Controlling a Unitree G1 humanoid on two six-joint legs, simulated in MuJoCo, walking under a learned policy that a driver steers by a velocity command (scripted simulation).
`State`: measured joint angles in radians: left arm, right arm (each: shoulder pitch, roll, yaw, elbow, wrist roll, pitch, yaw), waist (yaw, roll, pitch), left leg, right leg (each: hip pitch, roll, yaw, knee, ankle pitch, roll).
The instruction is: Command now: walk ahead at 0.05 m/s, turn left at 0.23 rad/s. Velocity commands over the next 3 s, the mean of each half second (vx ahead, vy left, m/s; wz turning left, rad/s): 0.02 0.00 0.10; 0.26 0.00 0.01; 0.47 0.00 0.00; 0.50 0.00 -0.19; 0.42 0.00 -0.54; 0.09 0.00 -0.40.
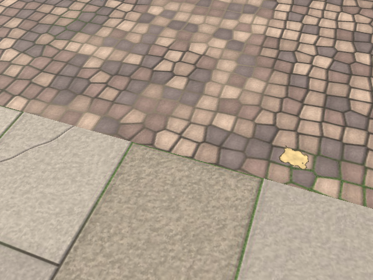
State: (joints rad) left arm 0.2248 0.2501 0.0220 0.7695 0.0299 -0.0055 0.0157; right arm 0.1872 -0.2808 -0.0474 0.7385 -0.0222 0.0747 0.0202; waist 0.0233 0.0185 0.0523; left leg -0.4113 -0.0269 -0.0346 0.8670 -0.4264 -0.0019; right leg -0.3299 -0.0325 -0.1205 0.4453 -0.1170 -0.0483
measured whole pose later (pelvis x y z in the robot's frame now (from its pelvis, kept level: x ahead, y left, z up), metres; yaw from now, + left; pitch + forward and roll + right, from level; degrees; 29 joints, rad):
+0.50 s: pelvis -0.01 +0.01 +0.01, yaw +1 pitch -2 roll +0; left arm 0.26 0.22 0.02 0.94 0.01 0.01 0.02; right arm 0.19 -0.22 -0.01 0.91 -0.01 0.01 -0.02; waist 0.01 0.01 0.03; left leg -0.18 -0.04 -0.02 0.42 -0.21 0.03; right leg -0.16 0.00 0.00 0.42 -0.23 0.00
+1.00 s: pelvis +0.08 +0.02 +0.01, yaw +1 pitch +1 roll -1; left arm 0.16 0.24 0.06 0.96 0.04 -0.03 -0.04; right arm 0.49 -0.19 -0.03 1.08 -0.02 -0.08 -0.01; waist -0.04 -0.03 -0.01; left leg -0.01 -0.05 0.00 0.22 -0.23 0.07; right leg -0.52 -0.04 -0.03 0.93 -0.22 -0.04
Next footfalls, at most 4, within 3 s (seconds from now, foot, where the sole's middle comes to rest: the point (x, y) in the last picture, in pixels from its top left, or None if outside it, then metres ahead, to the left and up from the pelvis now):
0.08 left None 0.04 0.11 -0.77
0.34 right None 0.03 -0.11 -0.77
1.24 right None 0.37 -0.09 -0.77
1.80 left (184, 222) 0.69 0.07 -0.77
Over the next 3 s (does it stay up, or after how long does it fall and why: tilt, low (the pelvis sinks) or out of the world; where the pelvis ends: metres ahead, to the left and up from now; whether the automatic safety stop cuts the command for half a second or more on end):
stays up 0.98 -0.09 0.00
